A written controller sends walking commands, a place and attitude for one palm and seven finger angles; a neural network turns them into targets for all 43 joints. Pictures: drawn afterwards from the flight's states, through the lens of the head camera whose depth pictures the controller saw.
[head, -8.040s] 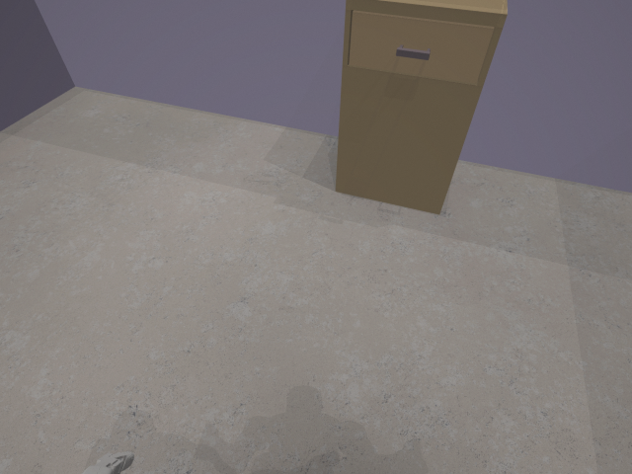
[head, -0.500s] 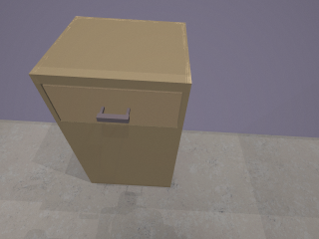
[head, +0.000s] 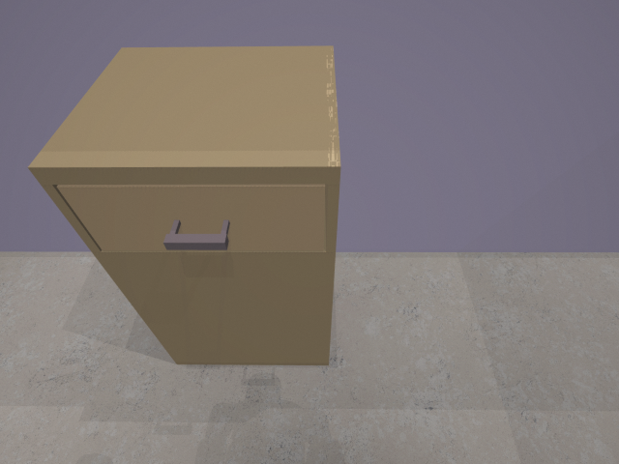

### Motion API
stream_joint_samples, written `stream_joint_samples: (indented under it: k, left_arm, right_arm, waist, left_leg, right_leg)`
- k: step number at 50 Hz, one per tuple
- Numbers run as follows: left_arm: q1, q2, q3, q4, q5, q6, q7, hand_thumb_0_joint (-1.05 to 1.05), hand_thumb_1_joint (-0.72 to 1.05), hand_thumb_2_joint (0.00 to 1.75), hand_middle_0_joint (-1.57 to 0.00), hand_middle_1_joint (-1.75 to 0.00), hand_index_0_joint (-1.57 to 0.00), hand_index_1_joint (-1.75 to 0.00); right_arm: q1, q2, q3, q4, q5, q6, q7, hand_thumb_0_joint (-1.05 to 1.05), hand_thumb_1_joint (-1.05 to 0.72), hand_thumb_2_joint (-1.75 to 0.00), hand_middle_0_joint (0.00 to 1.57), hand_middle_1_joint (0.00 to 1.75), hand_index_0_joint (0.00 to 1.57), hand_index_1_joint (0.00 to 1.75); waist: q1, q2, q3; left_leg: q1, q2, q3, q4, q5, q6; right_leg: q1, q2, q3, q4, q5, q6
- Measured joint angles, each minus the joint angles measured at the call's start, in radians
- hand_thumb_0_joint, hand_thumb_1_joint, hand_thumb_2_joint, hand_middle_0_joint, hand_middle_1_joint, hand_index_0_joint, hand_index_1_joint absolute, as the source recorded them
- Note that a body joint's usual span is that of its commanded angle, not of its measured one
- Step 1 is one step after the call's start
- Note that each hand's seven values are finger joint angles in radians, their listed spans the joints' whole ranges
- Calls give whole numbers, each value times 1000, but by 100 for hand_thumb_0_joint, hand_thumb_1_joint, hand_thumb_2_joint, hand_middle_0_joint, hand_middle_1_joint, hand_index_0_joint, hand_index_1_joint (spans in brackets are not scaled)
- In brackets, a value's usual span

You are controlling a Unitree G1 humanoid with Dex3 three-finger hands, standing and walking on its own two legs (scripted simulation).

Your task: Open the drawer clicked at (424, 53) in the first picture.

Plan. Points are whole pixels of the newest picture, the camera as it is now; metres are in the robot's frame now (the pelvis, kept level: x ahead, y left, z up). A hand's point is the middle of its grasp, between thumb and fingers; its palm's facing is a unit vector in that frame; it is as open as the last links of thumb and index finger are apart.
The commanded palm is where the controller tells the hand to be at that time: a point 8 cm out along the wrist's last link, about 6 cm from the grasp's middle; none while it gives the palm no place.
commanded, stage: come to a stop and stand still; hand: left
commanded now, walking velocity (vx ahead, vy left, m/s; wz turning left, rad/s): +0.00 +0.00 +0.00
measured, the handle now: (199, 233) +0.50 +0.23 -0.05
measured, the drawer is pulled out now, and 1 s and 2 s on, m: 0.00 0.00 0.00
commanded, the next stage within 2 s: look again from close up in 0.26 s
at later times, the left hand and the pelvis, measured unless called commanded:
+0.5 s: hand out of the picture -0.02 +0.17 -0.18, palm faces +0.06 -0.98 -0.16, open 7.3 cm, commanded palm none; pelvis -0.01 +0.02 +0.00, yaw +1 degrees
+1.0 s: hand out of the picture -0.03 +0.21 -0.18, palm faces +0.04 -0.99 -0.14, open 7.3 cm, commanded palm +0.08 +0.26 -0.07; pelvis -0.01 +0.06 +0.00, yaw +0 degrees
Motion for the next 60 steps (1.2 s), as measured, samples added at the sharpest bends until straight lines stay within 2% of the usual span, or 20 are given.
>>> stream_joint_samples:
  k: [12,16,19,21,28,40,51,52,53,55,57,59,60]
  left_arm:
    - [69,-16,-12,55,-2,-9,-5,0,94,90,-20,-30,-20,-30]
    - [98,-41,-28,58,2,-31,14,0,93,90,-20,-30,-20,-30]
    - [117,-53,-34,60,4,-20,9,0,92,90,-20,-30,-20,-30]
    - [121,-58,-33,61,3,-13,6,1,92,90,-20,-30,-20,-30]
    - [119,-38,-29,60,1,-7,4,1,92,90,-20,-30,-20,-30]
    - [125,-32,-32,55,0,-8,-1,1,92,90,-19,-30,-20,-30]
    - [136,-53,-41,73,5,-10,9,0,91,90,-19,-30,-20,-30]
    - [182,-43,-70,-82,33,62,16,1,92,90,-19,-30,-20,-30]
    - [236,-15,-95,-249,78,111,45,3,93,90,-20,-30,-20,-31]
    - [308,48,-103,-496,96,118,116,7,96,89,-20,-31,-21,-31]
    - [319,97,-113,-692,129,135,171,8,95,88,-20,-32,-21,-32]
    - [287,122,-131,-842,221,135,211,7,92,87,-20,-34,-21,-34]
    - [258,123,-146,-897,285,133,229,7,90,87,-20,-35,-21,-35]
  right_arm:
    - [37,17,16,34,-2,-6,5,0,-91,-90,20,30,20,30]
    - [25,-1,8,-9,8,5,10,0,-91,-90,20,30,20,30]
    - [29,-16,-2,-38,9,6,8,0,-91,-90,20,30,20,30]
    - [38,-25,-4,-46,5,2,8,0,-91,-90,20,30,20,30]
    - [55,-7,14,-41,-3,-8,4,0,-92,-90,20,30,20,30]
    - [77,10,32,-11,-1,-21,8,0,-92,-90,20,30,20,30]
    - [72,11,33,6,6,-26,7,0,-91,-90,20,30,20,30]
    - [84,6,42,-42,22,-31,4,0,-91,-90,20,30,20,30]
    - [100,1,51,-84,34,-73,-14,1,-91,-90,20,30,20,30]
    - [124,-22,39,-127,58,-176,-44,2,-93,-90,20,30,21,30]
    - [130,-52,21,-186,77,-245,-55,3,-94,-90,20,30,21,30]
    - [107,-96,10,-243,72,-289,-56,3,-94,-90,20,30,20,30]
    - [86,-123,5,-272,61,-296,-52,3,-94,-90,20,30,20,30]
  waist:
    - [7,11,-11]
    - [7,22,12]
    - [-4,27,0]
    - [-9,38,-17]
    - [10,0,-50]
    - [11,-6,-38]
    - [15,-14,-32]
    - [19,-17,-24]
    - [28,-24,-20]
    - [31,-31,-43]
    - [20,-23,-67]
    - [5,2,-86]
    - [-3,27,-95]
  left_leg:
    - [28,17,-19,-53,29,-13]
    - [-38,23,-37,102,-78,11]
    - [-40,14,-42,119,-93,21]
    - [-20,13,-48,77,-50,26]
    - [3,-20,-23,52,-38,41]
    - [17,-61,3,-2,-8,81]
    - [24,-77,16,-13,-8,99]
    - [17,-77,21,0,-15,100]
    - [20,-80,34,3,-20,99]
    - [9,-95,45,3,-23,95]
    - [-16,-115,40,24,-29,98]
    - [-59,-129,33,76,-49,105]
    - [-83,-127,27,107,-62,108]
  right_leg:
    - [47,21,-19,-84,38,-14]
    - [35,31,-17,-84,52,-7]
    - [29,27,-24,-63,42,-8]
    - [23,28,-38,-38,26,-1]
    - [28,-5,-13,-34,30,29]
    - [23,-43,15,-55,54,68]
    - [25,-58,29,-60,53,89]
    - [14,-58,34,-43,49,86]
    - [-5,-59,48,-3,16,71]
    - [-53,-63,60,89,-62,52]
    - [-82,-60,61,127,-76,47]
    - [-110,-49,76,140,-49,36]
    - [-126,-48,72,157,-48,39]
